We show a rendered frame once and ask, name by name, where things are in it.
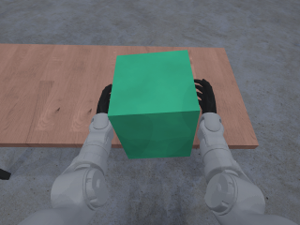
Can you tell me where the left robot hand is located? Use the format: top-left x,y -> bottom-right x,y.
96,84 -> 113,114

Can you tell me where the robot left forearm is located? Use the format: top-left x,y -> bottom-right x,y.
51,112 -> 114,206

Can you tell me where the robot right forearm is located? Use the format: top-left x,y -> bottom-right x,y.
197,112 -> 253,185

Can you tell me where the table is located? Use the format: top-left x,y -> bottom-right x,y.
0,43 -> 259,180

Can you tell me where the right robot hand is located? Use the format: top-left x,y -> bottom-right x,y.
194,79 -> 217,114

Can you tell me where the right robot upper arm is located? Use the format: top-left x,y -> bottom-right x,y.
204,172 -> 298,225

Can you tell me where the left robot upper arm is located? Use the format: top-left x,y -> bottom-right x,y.
18,167 -> 109,225

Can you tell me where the carton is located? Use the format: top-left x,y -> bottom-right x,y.
107,50 -> 201,159

